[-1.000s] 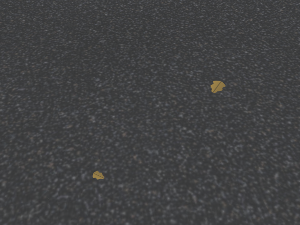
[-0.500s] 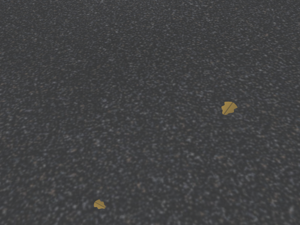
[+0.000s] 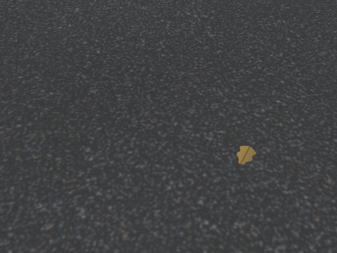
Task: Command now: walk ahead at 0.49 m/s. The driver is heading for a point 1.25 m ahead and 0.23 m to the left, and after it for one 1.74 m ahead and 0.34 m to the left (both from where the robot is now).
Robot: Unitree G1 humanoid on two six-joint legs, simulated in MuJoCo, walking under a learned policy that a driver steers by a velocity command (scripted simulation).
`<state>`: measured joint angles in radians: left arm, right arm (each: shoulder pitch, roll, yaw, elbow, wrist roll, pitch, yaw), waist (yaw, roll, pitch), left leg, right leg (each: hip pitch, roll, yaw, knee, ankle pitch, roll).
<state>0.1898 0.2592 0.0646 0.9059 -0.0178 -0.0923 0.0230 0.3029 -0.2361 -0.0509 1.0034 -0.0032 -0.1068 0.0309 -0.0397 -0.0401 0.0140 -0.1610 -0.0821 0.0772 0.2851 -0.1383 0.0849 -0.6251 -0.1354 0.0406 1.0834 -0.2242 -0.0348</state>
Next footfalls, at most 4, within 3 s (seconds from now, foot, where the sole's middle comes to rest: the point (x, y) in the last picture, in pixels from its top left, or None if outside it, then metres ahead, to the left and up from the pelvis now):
0.24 right None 0.33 -0.14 -0.78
0.56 left None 0.26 0.10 -0.78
1.74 left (145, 204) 0.72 0.10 -0.78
2.30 right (194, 144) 1.04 -0.15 -0.78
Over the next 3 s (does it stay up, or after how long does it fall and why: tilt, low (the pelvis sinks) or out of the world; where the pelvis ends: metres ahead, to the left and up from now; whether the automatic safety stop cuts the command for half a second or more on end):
stays up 1.21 0.06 -0.01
